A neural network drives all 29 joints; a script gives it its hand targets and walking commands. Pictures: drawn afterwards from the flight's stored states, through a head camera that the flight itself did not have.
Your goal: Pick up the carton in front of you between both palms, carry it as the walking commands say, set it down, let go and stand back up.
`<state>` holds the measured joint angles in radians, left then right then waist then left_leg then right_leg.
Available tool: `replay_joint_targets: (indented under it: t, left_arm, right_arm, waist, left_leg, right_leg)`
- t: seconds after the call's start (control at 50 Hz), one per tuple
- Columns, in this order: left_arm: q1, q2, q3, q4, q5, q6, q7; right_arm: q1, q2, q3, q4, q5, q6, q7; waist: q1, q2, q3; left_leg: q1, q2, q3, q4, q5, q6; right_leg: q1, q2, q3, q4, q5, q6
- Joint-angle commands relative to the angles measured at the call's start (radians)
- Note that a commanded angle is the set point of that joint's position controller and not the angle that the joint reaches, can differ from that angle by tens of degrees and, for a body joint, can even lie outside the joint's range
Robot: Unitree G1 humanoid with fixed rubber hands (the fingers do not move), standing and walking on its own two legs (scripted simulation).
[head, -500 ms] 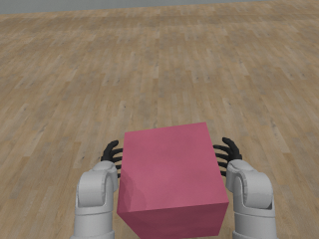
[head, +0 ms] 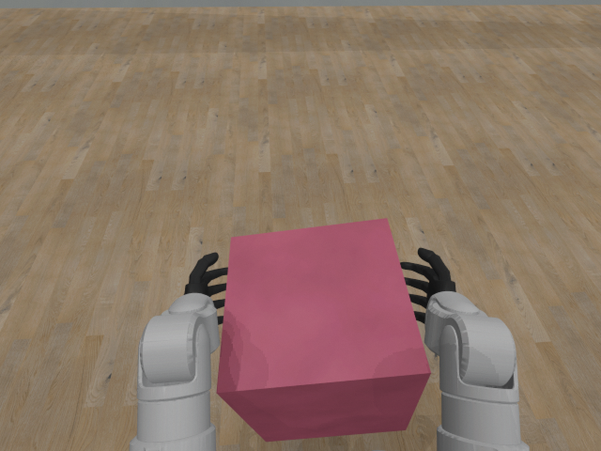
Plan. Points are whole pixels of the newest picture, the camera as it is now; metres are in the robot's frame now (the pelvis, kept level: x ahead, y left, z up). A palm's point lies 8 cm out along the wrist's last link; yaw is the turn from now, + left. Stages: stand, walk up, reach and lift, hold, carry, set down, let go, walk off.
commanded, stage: carry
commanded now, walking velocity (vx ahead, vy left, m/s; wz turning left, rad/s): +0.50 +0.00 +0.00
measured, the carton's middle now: (322, 338) +0.28 -0.01 -0.02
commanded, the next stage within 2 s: none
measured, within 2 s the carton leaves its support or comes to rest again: neither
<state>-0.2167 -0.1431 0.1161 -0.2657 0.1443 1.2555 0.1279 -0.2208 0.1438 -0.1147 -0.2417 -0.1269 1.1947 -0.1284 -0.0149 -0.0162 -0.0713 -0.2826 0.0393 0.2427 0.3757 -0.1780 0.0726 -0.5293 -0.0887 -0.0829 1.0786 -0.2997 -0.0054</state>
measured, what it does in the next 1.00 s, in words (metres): walks ahead: right foot, then left foot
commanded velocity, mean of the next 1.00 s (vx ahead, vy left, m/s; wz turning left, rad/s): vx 0.29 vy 0.00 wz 0.00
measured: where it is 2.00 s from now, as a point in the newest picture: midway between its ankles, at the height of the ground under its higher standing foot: (305, 328)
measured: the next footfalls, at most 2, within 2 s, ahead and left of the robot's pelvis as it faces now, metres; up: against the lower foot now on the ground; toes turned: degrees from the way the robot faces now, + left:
right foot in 0.30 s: +0.39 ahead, -0.12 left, +0.00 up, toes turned -9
left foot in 0.78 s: +0.69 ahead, +0.09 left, +0.00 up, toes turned +2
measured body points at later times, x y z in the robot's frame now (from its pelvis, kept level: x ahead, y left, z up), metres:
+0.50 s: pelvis +0.32 -0.05 +0.00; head +0.35 -0.06 +0.45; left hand +0.60 +0.12 +0.06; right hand +0.62 -0.18 +0.05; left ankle +0.28 +0.09 -0.66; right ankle +0.35 -0.11 -0.75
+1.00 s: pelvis +0.59 +0.01 +0.00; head +0.63 +0.03 +0.44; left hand +0.89 +0.17 +0.06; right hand +0.90 -0.13 +0.07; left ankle +0.65 +0.09 -0.75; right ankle +0.59 -0.12 -0.73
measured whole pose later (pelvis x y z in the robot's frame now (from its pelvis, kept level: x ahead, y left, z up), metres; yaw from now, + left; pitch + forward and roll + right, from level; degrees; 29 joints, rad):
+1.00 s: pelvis +0.59 +0.01 +0.00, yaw +1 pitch +4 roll +0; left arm -0.25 -0.15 0.13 -0.33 0.14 1.25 0.13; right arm -0.26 0.15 -0.12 -0.30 -0.13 1.18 -0.12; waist 0.00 -0.04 0.02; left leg -0.33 0.03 0.23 0.37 -0.10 0.08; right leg -0.34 -0.06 -0.08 0.62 -0.43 0.03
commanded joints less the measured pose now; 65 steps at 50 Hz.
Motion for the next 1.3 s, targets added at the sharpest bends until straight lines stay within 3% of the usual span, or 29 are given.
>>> replay_joint_targets:
  t: [0.0,0.08,0.2,0.26,0.28,0.3,0.32,0.34,0.38,0.4,0.44,0.52,0.58,0.62,0.66,0.72,0.74,0.76,0.78,0.8,0.82,0.86,0.9,0.96,1.02,1.06,1.1,1.18,1.28]
  left_arm:
    - [-0.526,-0.992,-0.739,-0.117,-0.459,-0.06,-0.284]
    - [-0.487,-0.951,-0.734,-0.141,-0.446,-0.054,-0.272]
    - [-0.463,-0.901,-0.72,-0.098,-0.443,-0.022,-0.286]
    - [-0.461,-0.904,-0.708,-0.065,-0.443,-0.018,-0.297]
    - [-0.449,-0.905,-0.699,-0.051,-0.442,-0.019,-0.301]
    - [-0.45,-0.893,-0.686,-0.032,-0.432,-0.024,-0.305]
    - [-0.438,-0.923,-0.686,0.004,-0.437,-0.034,-0.309]
    - [-0.457,-0.949,-0.693,-0.021,-0.455,-0.042,-0.313]
    - [-0.498,-1.005,-0.705,-0.053,-0.467,-0.062,-0.315]
    - [-0.513,-1.019,-0.708,-0.071,-0.473,-0.07,-0.316]
    - [-0.507,-1.027,-0.714,-0.089,-0.482,-0.08,-0.318]
    - [-0.454,-0.996,-0.714,-0.102,-0.484,-0.083,-0.328]
    - [-0.444,-0.957,-0.71,-0.126,-0.48,-0.077,-0.325]
    - [-0.435,-0.923,-0.703,-0.138,-0.47,-0.067,-0.318]
    - [-0.421,-0.893,-0.692,-0.134,-0.451,-0.053,-0.31]
    - [-0.421,-0.863,-0.678,-0.121,-0.434,-0.032,-0.302]
    - [-0.431,-0.852,-0.679,-0.118,-0.436,-0.025,-0.301]
    - [-0.445,-0.842,-0.681,-0.113,-0.432,-0.02,-0.3]
    - [-0.489,-0.848,-0.692,-0.123,-0.441,-0.009,-0.299]
    - [-0.486,-0.86,-0.702,-0.116,-0.45,0.0,-0.299]
    - [-0.48,-0.882,-0.708,-0.105,-0.453,-0.003,-0.301]
    - [-0.561,-0.931,-0.723,-0.131,-0.468,-0.021,-0.304]
    - [-0.591,-0.951,-0.739,-0.17,-0.476,-0.036,-0.297]
    - [-0.542,-0.97,-0.747,-0.176,-0.475,-0.046,-0.287]
    - [-0.504,-0.945,-0.739,-0.181,-0.46,-0.039,-0.284]
    - [-0.488,-0.927,-0.728,-0.147,-0.453,-0.025,-0.291]
    - [-0.48,-0.93,-0.708,-0.075,-0.443,-0.019,-0.303]
    - [-0.474,-0.931,-0.683,0.003,-0.436,-0.019,-0.314]
    - [-0.523,-0.951,-0.678,0.009,-0.443,-0.028,-0.311]
  right_arm:
    - [-0.466,1.024,0.708,-0.095,0.472,0.002,0.313]
    - [-0.431,0.971,0.706,-0.122,0.468,0.01,0.312]
    - [-0.378,0.922,0.685,-0.062,0.426,0.033,0.307]
    - [-0.393,0.922,0.691,-0.047,0.424,0.038,0.308]
    - [-0.4,0.92,0.693,-0.042,0.424,0.038,0.309]
    - [-0.424,0.93,0.704,-0.051,0.43,0.043,0.309]
    - [-0.447,0.932,0.71,-0.062,0.434,0.043,0.312]
    - [-0.464,0.966,0.723,-0.05,0.439,0.033,0.312]
    - [-0.488,1.018,0.733,-0.064,0.449,0.011,0.314]
    - [-0.487,1.038,0.738,-0.07,0.452,0.0,0.312]
    - [-0.457,1.059,0.743,-0.073,0.448,-0.017,0.303]
    - [-0.401,1.055,0.752,-0.081,0.427,-0.033,0.285]
    - [-0.401,1.027,0.757,-0.109,0.432,-0.028,0.279]
    - [-0.403,0.996,0.756,-0.123,0.437,-0.015,0.276]
    - [-0.401,0.958,0.748,-0.126,0.442,0.004,0.279]
    - [-0.397,0.921,0.732,-0.111,0.444,0.031,0.287]
    - [-0.398,0.914,0.725,-0.104,0.438,0.037,0.29]
    - [-0.409,0.896,0.716,-0.098,0.436,0.045,0.295]
    - [-0.41,0.893,0.696,-0.073,0.427,0.048,0.299]
    - [-0.372,0.898,0.679,-0.03,0.423,0.044,0.299]
    - [-0.357,0.919,0.674,-0.028,0.426,0.037,0.3]
    - [-0.404,0.99,0.673,-0.046,0.432,0.024,0.304]
    - [-0.434,1.028,0.686,-0.069,0.435,0.012,0.306]
    - [-0.427,1.02,0.684,-0.109,0.438,0.003,0.303]
    - [-0.403,0.993,0.682,-0.11,0.431,0.009,0.303]
    - [-0.382,0.972,0.683,-0.072,0.417,0.017,0.305]
    - [-0.409,0.969,0.691,-0.04,0.42,0.032,0.309]
    - [-0.445,0.97,0.7,0.004,0.43,0.039,0.314]
    - [-0.489,0.991,0.704,0.018,0.446,0.034,0.315]
  waist:
    - [0.0,0.127,-0.304]
    - [-0.001,0.133,-0.242]
    - [-0.006,0.169,-0.141]
    - [0.023,0.155,-0.209]
    - [0.041,0.1,-0.281]
    - [0.051,-0.125,-0.382]
    - [0.053,-0.305,-0.405]
    - [0.042,-0.222,-0.374]
    - [0.032,-0.056,-0.341]
    - [0.029,-0.035,-0.328]
    - [0.025,-0.082,-0.332]
    - [0.028,-0.11,-0.275]
    - [0.032,-0.116,-0.221]
    - [0.033,-0.122,-0.189]
    - [0.035,-0.138,-0.171]
    - [0.023,-0.142,-0.192]
    - [0.011,-0.11,-0.214]
    - [0.005,-0.054,-0.258]
    - [-0.005,0.148,-0.389]
    - [-0.011,0.274,-0.481]
    - [-0.005,0.217,-0.465]
    - [0.002,0.146,-0.409]
    - [0.007,0.144,-0.386]
    - [0.004,0.154,-0.424]
    - [0.013,0.126,-0.409]
    - [0.011,0.057,-0.375]
    - [0.007,-0.027,-0.321]
    - [0.009,-0.032,-0.3]
    - [0.013,-0.017,-0.314]
  left_leg:
    - [0.363,0.272,-0.265,-0.204,0.124,0.072]
    - [0.408,0.228,-0.178,-0.197,0.262,0.07]
    - [0.43,0.203,-0.091,-0.145,0.46,0.023]
    - [0.348,0.16,0.007,0.114,0.626,-0.032]
    - [0.199,0.127,0.008,0.297,0.475,-0.057]
    - [-0.088,0.054,-0.025,0.611,0.164,-0.103]
    - [-0.33,-0.071,-0.115,0.826,-0.292,-0.115]
    - [-0.403,-0.007,-0.216,0.952,-0.304,-0.081]
    - [-0.398,0.077,-0.252,0.899,-0.207,-0.051]
    - [-0.365,0.101,-0.255,0.822,-0.151,-0.055]
    - [-0.322,0.092,-0.214,0.734,-0.086,-0.065]
    - [-0.373,0.085,-0.151,0.512,-0.007,-0.097]
    - [-0.385,0.066,-0.106,0.341,0.067,-0.101]
    - [-0.35,0.037,-0.073,0.249,0.114,-0.092]
    - [-0.286,0.0,-0.041,0.17,0.183,-0.084]
    - [-0.063,-0.045,0.015,0.031,0.286,-0.073]
    - [0.08,-0.053,0.031,-0.057,0.385,-0.073]
    - [0.264,0.054,-0.061,-0.043,0.579,-0.079]
    - [0.572,0.298,-0.304,0.122,1.066,0.017]
    - [0.678,0.392,-0.48,0.086,1.145,0.158]
    - [0.59,0.389,-0.444,0.023,1.015,0.169]
    - [0.446,0.319,-0.312,-0.031,0.796,0.098]
    - [0.342,0.261,-0.23,-0.07,0.607,0.054]
    - [0.314,0.253,-0.184,-0.065,0.493,0.064]
    - [0.23,0.192,-0.109,0.007,0.374,0.024]
    - [0.143,0.15,-0.091,0.049,0.174,-0.037]
    - [0.153,0.132,-0.127,0.059,0.208,-0.068]
    - [0.136,0.132,-0.132,0.14,0.431,-0.074]
    - [0.135,0.125,-0.127,0.169,0.446,-0.08]
  right_leg:
    - [-0.134,-0.038,0.013,-0.119,0.078,0.015]
    - [-0.156,-0.018,-0.045,-0.342,0.171,0.026]
    - [-0.054,0.03,-0.12,-0.564,0.274,-0.014]
    - [0.279,0.113,-0.207,-0.668,0.253,-0.033]
    - [0.516,0.069,-0.152,-0.653,0.192,-0.038]
    - [0.767,-0.217,0.283,-0.691,0.071,-0.142]
    - [0.864,-0.341,0.61,-0.833,0.144,-0.244]
    - [0.836,-0.349,0.522,-0.819,0.256,-0.24]
    - [0.695,-0.288,0.332,-0.797,0.38,-0.178]
    - [0.628,-0.263,0.265,-0.826,0.334,-0.143]
    - [0.586,-0.232,0.172,-0.868,0.263,-0.12]
    - [0.601,-0.202,0.068,-0.917,0.288,-0.141]
    - [0.636,-0.166,0.007,-0.907,0.383,-0.131]
    - [0.642,-0.152,-0.044,-0.868,0.546,-0.112]
    - [0.643,-0.135,-0.092,-0.821,0.723,-0.085]
    - [0.613,-0.101,-0.149,-0.65,0.785,-0.025]
    - [0.56,-0.074,-0.175,-0.541,0.761,0.008]
    - [0.442,-0.049,-0.147,-0.416,0.551,0.044]
    - [0.22,-0.005,-0.094,-0.2,0.101,0.074]
    - [0.075,0.083,-0.02,-0.025,-0.282,0.076]
    - [0.062,0.057,0.056,0.019,-0.31,0.064]
    - [0.089,-0.005,0.094,-0.155,-0.271,0.031]
    - [0.196,0.016,0.042,-0.364,-0.221,0.033]
    - [0.279,0.027,0.002,-0.505,-0.101,0.031]
    - [0.397,0.003,-0.042,-0.706,0.215,0.035]
    - [0.433,-0.112,0.049,-0.708,0.377,0.026]
    - [0.383,-0.119,0.044,-0.636,0.444,0.016]
    - [0.391,-0.098,0.031,-0.587,0.638,0.02]
    - [0.397,-0.092,0.025,-0.557,0.698,0.014]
